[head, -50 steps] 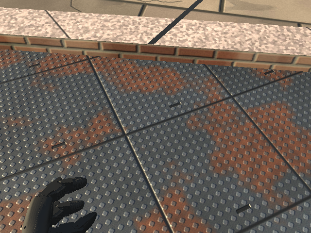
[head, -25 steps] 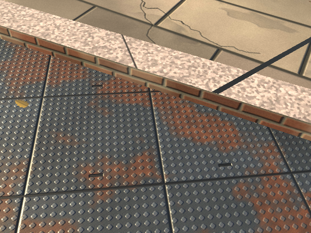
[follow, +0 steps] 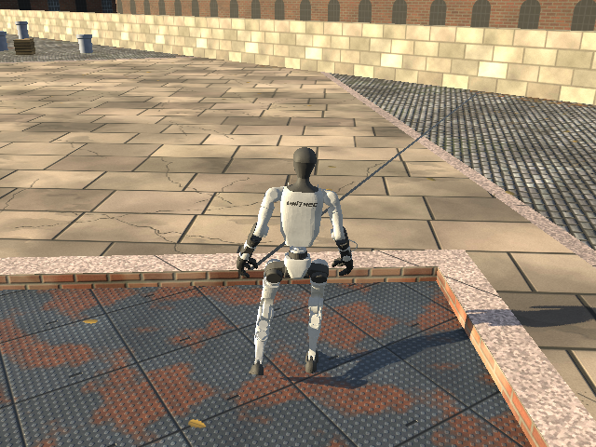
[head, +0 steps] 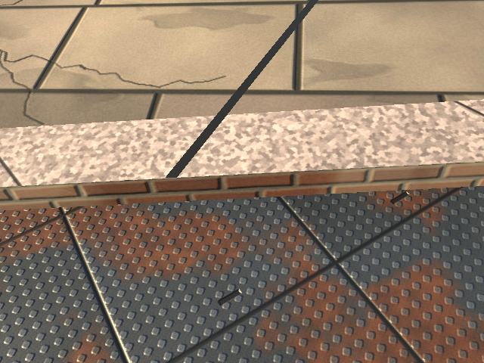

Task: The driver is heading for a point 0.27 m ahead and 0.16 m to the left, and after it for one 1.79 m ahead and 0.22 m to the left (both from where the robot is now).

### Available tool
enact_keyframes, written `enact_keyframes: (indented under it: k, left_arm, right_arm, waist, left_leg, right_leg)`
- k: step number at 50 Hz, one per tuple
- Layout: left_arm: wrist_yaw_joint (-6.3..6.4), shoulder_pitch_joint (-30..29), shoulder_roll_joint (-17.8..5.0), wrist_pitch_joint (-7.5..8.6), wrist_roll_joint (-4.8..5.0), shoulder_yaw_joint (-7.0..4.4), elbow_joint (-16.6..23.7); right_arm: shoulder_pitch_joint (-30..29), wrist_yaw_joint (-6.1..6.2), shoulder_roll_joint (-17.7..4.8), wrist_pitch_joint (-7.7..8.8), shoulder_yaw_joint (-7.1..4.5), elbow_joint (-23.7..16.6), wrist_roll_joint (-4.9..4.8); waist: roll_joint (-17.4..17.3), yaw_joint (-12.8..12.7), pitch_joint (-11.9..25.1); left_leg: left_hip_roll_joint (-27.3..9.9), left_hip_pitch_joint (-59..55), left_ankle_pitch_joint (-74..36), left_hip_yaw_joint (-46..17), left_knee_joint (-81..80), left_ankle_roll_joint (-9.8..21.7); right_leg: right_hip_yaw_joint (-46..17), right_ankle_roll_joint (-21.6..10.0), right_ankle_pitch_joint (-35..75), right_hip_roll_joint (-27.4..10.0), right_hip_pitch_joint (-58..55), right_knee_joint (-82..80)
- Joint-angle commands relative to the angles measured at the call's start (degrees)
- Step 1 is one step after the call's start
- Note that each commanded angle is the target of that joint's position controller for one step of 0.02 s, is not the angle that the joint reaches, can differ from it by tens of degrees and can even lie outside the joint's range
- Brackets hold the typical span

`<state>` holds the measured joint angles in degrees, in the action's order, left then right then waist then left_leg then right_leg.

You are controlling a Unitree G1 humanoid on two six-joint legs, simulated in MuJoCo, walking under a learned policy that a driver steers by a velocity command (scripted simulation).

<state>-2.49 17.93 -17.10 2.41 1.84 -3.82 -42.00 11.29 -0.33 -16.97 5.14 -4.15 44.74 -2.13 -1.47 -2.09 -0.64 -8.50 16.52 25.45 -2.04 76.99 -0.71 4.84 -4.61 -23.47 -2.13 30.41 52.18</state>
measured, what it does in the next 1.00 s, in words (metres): walks ahead, turning left: left foot, then right foot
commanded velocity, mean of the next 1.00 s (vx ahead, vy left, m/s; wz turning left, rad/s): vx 0.34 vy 0.00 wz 0.38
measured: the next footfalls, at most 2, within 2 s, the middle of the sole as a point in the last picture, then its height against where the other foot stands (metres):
left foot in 0.34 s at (274, 350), level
right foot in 0.78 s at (321, 294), level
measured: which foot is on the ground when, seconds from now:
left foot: up 0.00-0.32, down 0.34-0.78, up 0.80-1.00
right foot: down 0.00-0.34, up 0.36-0.76, down 0.78-1.00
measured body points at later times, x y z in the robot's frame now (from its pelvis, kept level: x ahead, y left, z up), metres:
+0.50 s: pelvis +0.36 -0.02 +0.02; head +0.40 -0.03 +0.47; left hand +0.53 +0.25 -0.03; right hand +0.48 -0.28 -0.11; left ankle +0.47 +0.01 -0.69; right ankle +0.36 -0.20 -0.58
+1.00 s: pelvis +0.53 -0.08 +0.04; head +0.56 -0.07 +0.49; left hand +0.54 +0.22 -0.05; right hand +0.81 -0.23 -0.05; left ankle +0.45 +0.04 -0.67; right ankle +0.64 -0.14 -0.69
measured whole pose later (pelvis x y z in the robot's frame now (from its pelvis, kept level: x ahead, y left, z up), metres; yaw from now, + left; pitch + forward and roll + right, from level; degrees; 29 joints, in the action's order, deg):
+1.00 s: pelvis +0.53 -0.08 +0.04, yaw +24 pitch +1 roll +2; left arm 0.2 11.0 -15.2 0.5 0.6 -3.3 -38.2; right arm 5.5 1.6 -14.7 -1.6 -3.5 36.6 0.2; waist 0.7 -1.8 -3.1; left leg 6.0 18.6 27.5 -8.6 41.9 -2.9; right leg -12.7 -0.9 -6.8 5.6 20.7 26.9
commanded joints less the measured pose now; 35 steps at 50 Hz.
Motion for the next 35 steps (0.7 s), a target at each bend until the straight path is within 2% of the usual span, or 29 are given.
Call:
enact_keyframes:
  k: [1,2,3,4,5,6,7,8,9,10,11,12,13,14,15,16,17,18,19,20,21,22,23,25,27,28,30,32,35]
  left_arm:
    - [-0.31,9.58,-7.08,2.81,-2.29,-1.19,0.32]
    - [-0.11,5.82,-4.10,3.17,-3.45,-0.10,1.27]
    - [0.21,4.21,-2.44,3.56,-3.60,0.38,1.33]
    - [0.57,4.22,-1.99,4.04,-3.42,0.52,1.10]
    - [0.92,4.28,-1.22,4.42,-3.34,0.72,0.52]
    - [1.43,5.34,-2.02,4.78,-3.40,0.53,0.13]
    - [2.17,4.97,-2.14,4.90,-3.47,0.47,-0.06]
    - [3.12,4.20,-2.02,4.97,-3.71,0.56,-0.21]
    - [4.22,3.15,-0.94,4.70,-4.25,1.01,-0.29]
    - [5.39,2.58,-3.15,4.73,-3.96,0.66,-0.15]
    - [6.61,3.27,-4.25,4.64,-3.24,0.44,-0.15]
    - [7.60,4.98,-5.24,4.24,-2.92,0.32,-0.98]
    - [8.49,5.78,-7.08,3.54,-3.01,-0.23,-1.32]
    - [9.14,4.90,-8.74,2.84,-2.59,-0.87,-1.04]
    - [9.52,1.99,-10.21,2.31,-2.10,-1.64,-0.05]
    - [9.25,-3.34,-10.30,2.32,-2.07,-2.13,1.86]
    - [7.96,-12.46,-8.63,2.81,-0.81,-2.12,3.98]
    - [4.55,-22.79,2.67,4.31,-1.28,0.64,6.73]
    - [2.90,-2.33,10.20,4.82,-1.21,2.58,8.63]
    - [1.88,5.44,4.22,5.29,-2.39,2.67,8.26]
    - [1.59,2.15,-2.13,5.23,-2.21,1.15,8.66]
    - [2.32,-1.14,-5.11,4.33,-2.67,-0.03,8.61]
    - [2.82,-4.34,-5.51,3.14,-2.69,-0.24,9.61]
    - [4.04,-7.88,-6.33,1.35,-2.92,-0.80,10.60]
    - [5.18,-11.50,-2.88,1.10,-4.28,0.01,11.32]
    - [5.40,-12.81,-1.54,0.89,-4.22,0.34,11.53]
    - [5.48,-14.28,-1.22,0.41,-2.90,0.37,11.11]
    - [5.32,-16.80,-1.78,0.17,-2.01,0.01,10.83]
    - [4.50,-17.47,-2.81,0.87,-2.08,-0.21,9.31]
  right_arm:
    - [-8.39,0.86,-1.40,2.66,0.93,-7.46,-0.51]
    - [-4.07,0.04,-1.18,1.43,0.75,-5.96,-0.81]
    - [-1.26,-0.73,-1.46,0.27,0.36,-4.51,-1.38]
    - [-0.47,-1.24,-1.39,-0.78,0.12,-3.69,-1.72]
    - [-1.72,-1.34,-1.03,-1.79,0.11,-3.21,-1.69]
    - [-2.86,-1.59,-0.61,-2.14,0.24,-3.84,-1.46]
    - [-4.60,-1.81,-1.32,-2.02,0.12,-4.47,-0.69]
    - [-6.47,-1.98,-1.28,-1.47,0.06,-5.08,-0.08]
    - [-7.70,-1.76,-1.10,-1.40,-0.20,-4.79,0.02]
    - [-8.26,-2.46,1.03,-0.59,0.51,-5.49,0.61]
    - [-10.19,-3.34,1.67,-0.05,0.75,-6.19,1.46]
    - [-10.65,-4.15,1.50,0.51,0.50,-6.35,1.65]
    - [-8.75,-4.67,0.87,0.85,-0.04,-5.94,1.13]
    - [-3.42,-5.05,-0.68,0.75,-0.79,-4.93,0.50]
    - [4.06,-5.06,-3.19,0.01,-1.96,-3.62,0.07]
    - [15.92,-4.43,-7.92,-1.33,-3.96,-0.82,-0.10]
    - [29.98,-2.90,-9.76,-2.88,-4.79,3.15,0.41]
    - [32.48,-1.41,-4.87,-3.76,-2.99,7.18,2.95]
    - [16.98,-1.24,-5.38,-1.37,-0.68,1.49,7.02]
    - [10.54,-1.30,-8.15,-1.13,-1.89,-4.66,6.93]
    - [5.16,-1.36,-8.53,-1.20,-2.83,-7.60,4.24]
    - [-0.28,-1.36,-8.25,-1.44,-2.85,-9.63,1.17]
    - [-2.67,-1.37,-7.65,-1.63,-2.69,-10.91,0.27]
    - [-2.65,-0.40,-6.83,-1.98,-2.74,-11.58,0.72]
    - [0.81,1.09,-7.91,-3.07,-3.38,-10.43,1.22]
    - [2.38,1.80,-8.72,-3.95,-3.72,-9.92,0.99]
    - [2.81,3.03,-9.22,-5.83,-4.11,-10.21,-0.07]
    - [2.12,3.51,-8.58,-7.15,-4.11,-11.30,-0.51]
    - [1.50,3.48,-5.93,-7.90,-3.21,-12.42,0.96]
  waist:
    - [5.37,-2.71,2.48]
    - [7.06,0.02,1.93]
    - [7.12,1.32,1.55]
    - [6.43,1.60,1.02]
    - [4.01,1.26,-0.53]
    - [4.39,1.07,-1.73]
    - [3.56,1.12,-3.72]
    - [4.32,1.24,-5.33]
    - [3.06,1.21,-4.88]
    - [5.21,2.08,-5.52]
    - [4.40,1.01,-5.24]
    - [4.01,0.56,-4.33]
    - [3.89,1.21,-1.68]
    - [6.09,3.31,1.00]
    - [9.80,7.15,4.40]
    - [11.16,13.32,8.63]
    - [3.26,21.68,9.36]
    - [-13.84,21.68,1.79]
    - [-17.69,1.17,6.48]
    - [-8.68,0.46,20.67]
    - [3.23,-0.84,14.49]
    - [11.92,-2.69,10.37]
    - [12.09,-3.21,5.90]
    - [9.11,-2.59,1.81]
    - [6.07,-0.28,3.95]
    - [4.08,0.64,6.58]
    - [-0.01,1.75,10.63]
    - [-3.36,3.14,10.44]
    - [-7.83,4.77,10.27]
  left_leg:
    - [-0.02,35.02,-10.04,-2.22,9.49,5.16]
    - [-1.60,31.09,-15.18,-3.64,8.79,5.69]
    - [-1.68,30.16,-18.27,-4.70,7.09,5.79]
    - [-1.00,30.58,-20.08,-6.12,4.88,5.56]
    - [-0.22,32.77,-22.14,-6.72,3.15,5.49]
    - [0.68,33.55,-24.78,-7.09,-0.72,5.07]
    - [2.51,32.66,-27.19,-5.53,-7.27,4.44]
    - [4.93,29.89,-31.34,-2.46,-14.82,3.89]
    - [8.00,27.42,-35.24,1.80,-18.97,3.98]
    - [8.08,23.13,-39.69,4.88,-27.61,3.81]
    - [9.42,20.21,-42.42,9.24,-33.91,2.99]
    - [11.55,17.69,-45.18,11.97,-38.81,2.68]
    - [14.09,13.46,-46.55,14.11,-41.59,2.44]
    - [16.28,7.70,-45.63,15.41,-42.78,2.17]
    - [17.51,-0.36,-42.39,15.28,-41.64,2.71]
    - [17.57,-12.91,-40.30,13.19,-39.22,4.46]
    - [10.80,-24.85,-48.59,4.07,-46.76,9.71]
    - [7.72,-25.64,-61.41,-3.39,-52.20,10.19]
    - [1.74,-24.49,-77.50,-23.74,-43.65,17.62]
    - [-5.20,-29.12,-61.92,-36.14,-51.57,24.75]
    - [-3.83,-22.02,-34.10,-38.54,-58.81,26.89]
    - [-2.09,-13.29,-13.48,-38.53,-63.54,24.12]
    - [-1.13,-4.52,-8.00,-40.07,-66.24,22.65]
    - [3.41,4.02,-16.60,-33.85,-65.36,19.93]
    - [7.31,5.67,-35.67,-25.81,-60.04,18.30]
    - [8.44,4.46,-39.54,-24.20,-58.08,16.97]
    - [9.92,0.99,-35.12,-23.43,-55.96,13.35]
    - [10.69,-0.93,-25.79,-24.77,-55.47,10.90]
    - [9.56,-5.18,-23.80,-24.64,-52.51,9.87]
  right_leg:
    - [-36.18,-8.45,-12.33,-15.87,-25.96,-35.06]
    - [-29.63,-6.80,-7.93,-14.44,-19.80,-33.71]
    - [-23.98,-4.88,-2.13,-13.07,-18.34,-34.55]
    - [-19.29,-3.44,1.74,-12.59,-18.06,-36.00]
    - [-14.32,-1.65,5.81,-11.23,-18.58,-37.32]
    - [-10.32,-0.42,12.90,-11.09,-18.60,-38.96]
    - [-4.52,1.41,25.88,-9.13,-18.79,-40.33]
    - [0.42,3.24,35.51,-6.72,-17.79,-41.42]
    - [4.68,6.31,43.49,-3.69,-19.07,-42.04]
    - [8.00,8.19,50.64,-3.87,-17.58,-41.39]
    - [9.05,9.24,57.01,-3.98,-19.33,-40.18]
    - [9.63,9.64,61.23,-3.92,-22.65,-37.40]
    - [10.02,10.02,64.93,-4.32,-25.81,-33.67]
    - [10.17,10.13,72.06,-4.96,-27.89,-28.08]
    - [9.52,10.37,79.01,-5.73,-27.53,-21.44]
    - [8.60,10.24,80.79,-5.79,-23.10,-10.09]
    - [8.18,10.95,55.67,-2.01,-13.88,15.73]
    - [4.87,10.60,-12.60,10.74,0.45,41.58]
    - [-10.76,9.88,-16.17,10.93,10.42,53.44]
    - [-17.40,7.72,-10.90,9.75,7.77,50.74]
    - [-16.18,5.62,-7.80,8.37,10.74,43.35]
    - [-15.98,5.39,-3.53,4.66,9.74,35.50]
    - [-15.97,6.18,-1.83,3.87,8.09,29.82]
    - [-15.56,8.34,-1.18,2.00,4.45,18.27]
    - [-13.43,9.90,1.65,3.31,1.70,7.90]
    - [-13.17,10.51,4.82,4.55,0.34,4.15]
    - [-13.60,11.16,11.12,6.26,-1.06,-1.75]
    - [-14.28,11.11,13.64,6.96,-1.18,-7.09]
    - [-13.84,10.36,15.61,5.67,-2.56,-14.18]
Velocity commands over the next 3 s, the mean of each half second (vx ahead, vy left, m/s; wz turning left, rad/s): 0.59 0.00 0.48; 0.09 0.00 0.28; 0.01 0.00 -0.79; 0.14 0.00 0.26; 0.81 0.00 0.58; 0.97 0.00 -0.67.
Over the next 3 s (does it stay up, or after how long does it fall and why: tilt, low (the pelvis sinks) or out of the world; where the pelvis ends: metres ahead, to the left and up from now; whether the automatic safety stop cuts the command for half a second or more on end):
stays up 1.26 0.32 0.15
